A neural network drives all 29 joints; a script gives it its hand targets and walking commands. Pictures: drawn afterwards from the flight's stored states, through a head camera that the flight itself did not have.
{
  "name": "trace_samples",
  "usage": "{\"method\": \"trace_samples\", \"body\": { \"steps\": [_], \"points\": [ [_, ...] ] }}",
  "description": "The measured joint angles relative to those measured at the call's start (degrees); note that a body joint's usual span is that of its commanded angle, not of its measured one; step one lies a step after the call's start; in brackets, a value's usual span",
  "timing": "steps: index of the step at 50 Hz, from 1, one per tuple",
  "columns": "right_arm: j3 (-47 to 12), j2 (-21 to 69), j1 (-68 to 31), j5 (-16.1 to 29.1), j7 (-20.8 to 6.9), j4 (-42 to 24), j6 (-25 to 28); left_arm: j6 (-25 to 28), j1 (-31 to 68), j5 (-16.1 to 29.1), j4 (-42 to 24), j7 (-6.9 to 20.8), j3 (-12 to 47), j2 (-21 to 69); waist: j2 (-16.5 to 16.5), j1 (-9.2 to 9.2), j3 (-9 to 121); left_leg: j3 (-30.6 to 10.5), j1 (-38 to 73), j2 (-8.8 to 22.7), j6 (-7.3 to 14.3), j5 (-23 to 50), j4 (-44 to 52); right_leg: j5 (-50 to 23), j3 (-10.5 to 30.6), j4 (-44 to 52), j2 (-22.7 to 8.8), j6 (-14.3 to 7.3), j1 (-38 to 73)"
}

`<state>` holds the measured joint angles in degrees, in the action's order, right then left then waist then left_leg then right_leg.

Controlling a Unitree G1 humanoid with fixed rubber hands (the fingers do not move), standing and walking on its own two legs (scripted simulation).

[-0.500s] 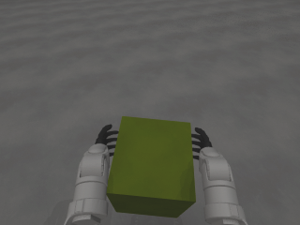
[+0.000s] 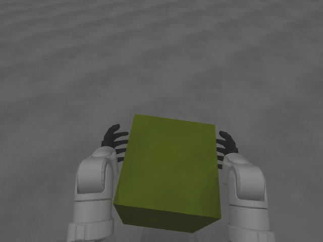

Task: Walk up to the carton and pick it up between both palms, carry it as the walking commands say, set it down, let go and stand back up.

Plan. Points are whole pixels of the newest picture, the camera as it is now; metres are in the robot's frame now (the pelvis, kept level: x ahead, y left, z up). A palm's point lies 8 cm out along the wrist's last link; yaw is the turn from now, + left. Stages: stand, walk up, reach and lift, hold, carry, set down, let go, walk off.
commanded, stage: carry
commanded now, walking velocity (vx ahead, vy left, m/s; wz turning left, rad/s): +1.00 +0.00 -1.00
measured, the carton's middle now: (165, 178) +0.29 +0.00 +0.00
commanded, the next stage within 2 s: none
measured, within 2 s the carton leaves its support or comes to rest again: neither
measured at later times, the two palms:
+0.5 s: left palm (190, 75) +0.67 -0.10 +0.08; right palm (268, 98) +0.53 -0.34 +0.08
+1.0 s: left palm (253, 51) +0.92 -0.43 +0.06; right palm (317, 75) +0.73 -0.64 +0.04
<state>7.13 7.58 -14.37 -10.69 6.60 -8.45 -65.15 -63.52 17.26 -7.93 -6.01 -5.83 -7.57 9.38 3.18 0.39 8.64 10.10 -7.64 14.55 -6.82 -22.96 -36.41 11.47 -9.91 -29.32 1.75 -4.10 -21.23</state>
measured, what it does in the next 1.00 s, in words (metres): walks ahead, turning right: left foot, then right foot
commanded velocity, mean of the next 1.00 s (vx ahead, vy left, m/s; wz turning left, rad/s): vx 0.58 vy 0.00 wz -0.58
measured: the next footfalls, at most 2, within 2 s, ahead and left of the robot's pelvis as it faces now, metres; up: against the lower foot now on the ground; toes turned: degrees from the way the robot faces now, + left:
left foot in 0.40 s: +0.51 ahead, +0.02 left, +0.00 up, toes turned -13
right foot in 0.80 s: +0.68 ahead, -0.42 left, +0.00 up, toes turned -52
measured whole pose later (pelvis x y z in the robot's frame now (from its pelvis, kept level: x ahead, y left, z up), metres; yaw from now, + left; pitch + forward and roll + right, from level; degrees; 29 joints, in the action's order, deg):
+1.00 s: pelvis +0.62 -0.34 +0.00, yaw -44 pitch +2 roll +1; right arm 6.3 8.8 -15.4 -10.8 7.5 -15.7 -70.0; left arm -69.8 16.4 -6.2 -15.0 -8.7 -6.3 9.1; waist 1.9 2.1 -7.5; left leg 5.1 -28.8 7.9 -3.8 -23.4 -67.1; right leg 8.1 -11.8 -25.0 4.5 -10.3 -19.7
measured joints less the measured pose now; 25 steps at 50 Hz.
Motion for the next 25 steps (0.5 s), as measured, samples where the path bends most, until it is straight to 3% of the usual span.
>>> {"method": "trace_samples", "body": {
  "steps": [3, 5, 12, 18, 20, 21, 23, 25],
  "points": [
    [0.7, 0.3, 1.4, 1.9, 0.6, -2.4, -2.3, -2.4, -1.9, 0.2, -2.5, -0.7, 2.3, -0.6, -1.7, 0.25, -2.5, -6.3, -13.0, -4.3, 0.1, -3.1, -26.9, 2.6, 3.4, 1.4, 0.8, -1.8, 3.1],
    [0.2, 0.7, 1.8, 2.4, 1.0, -4.7, -3.5, -4.0, -2.7, 0.9, -5.4, -1.0, 2.2, -0.7, -1.6, -0.01, -4.1, -7.0, -20.1, -4.9, 0.8, -0.6, -32.2, 2.5, 5.7, 4.3, 1.6, -1.6, 6.2],
    [-2.5, 0.4, 3.2, 2.7, 2.3, -9.1, -5.2, -5.6, -4.2, 0.9, -9.7, -0.2, 2.6, -1.0, -0.3, -0.23, -4.7, -9.1, -32.1, -5.3, -1.3, 10.8, -15.7, 4.2, 14.2, 14.5, 4.0, -2.5, 18.5],
    [-2.5, 0.6, 2.0, 2.4, 2.0, -9.7, -6.3, -6.6, -4.4, 0.5, -11.2, -0.2, 2.6, -1.1, -2.0, -0.32, -3.7, -4.6, -27.6, -8.6, 0.7, 17.4, 5.9, 10.3, 21.5, 18.2, 3.0, -2.6, 29.2],
    [-2.9, 0.9, 0.4, 2.1, 1.7, -8.1, -6.0, -7.0, -4.4, 0.5, -12.1, -0.4, 1.5, -1.1, -3.4, 0.23, -3.9, -1.3, -22.2, -9.3, 2.1, 18.0, 9.3, 16.0, 22.8, 7.7, 3.0, -2.6, 27.9],
    [-3.4, 1.2, -0.6, 1.8, 1.7, -6.7, -5.3, -7.1, -4.0, 0.6, -12.6, -0.5, 0.2, -1.2, -4.9, 0.72, -4.8, 0.8, -20.9, -8.4, 3.4, 19.3, 7.1, 14.2, 20.9, -3.9, 2.7, -2.3, 23.9],
    [-4.1, 1.4, -1.7, 1.0, 1.5, -4.7, -4.2, -7.0, -3.9, 0.7, -12.9, -0.6, -1.3, -1.0, -6.0, 0.63, -6.1, 4.4, -18.4, -6.5, 5.1, 14.9, 3.5, 11.7, 15.6, -25.6, 2.3, -2.4, 14.1],
    [-4.2, 1.2, -0.9, 0.7, 1.3, -5.0, -4.1, -7.2, -3.8, 1.0, -12.7, -1.0, -0.9, -1.0, -5.8, 0.41, -7.1, 7.4, -13.7, -5.1, 5.1, 11.7, 4.8, 7.5, 11.0, -37.2, 1.5, -2.4, 5.6]
  ]
}}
